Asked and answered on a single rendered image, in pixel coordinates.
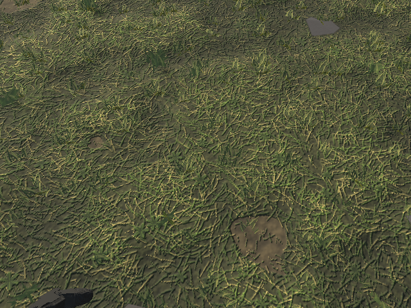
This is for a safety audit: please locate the robot left hand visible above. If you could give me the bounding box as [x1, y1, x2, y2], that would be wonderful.
[28, 288, 93, 308]

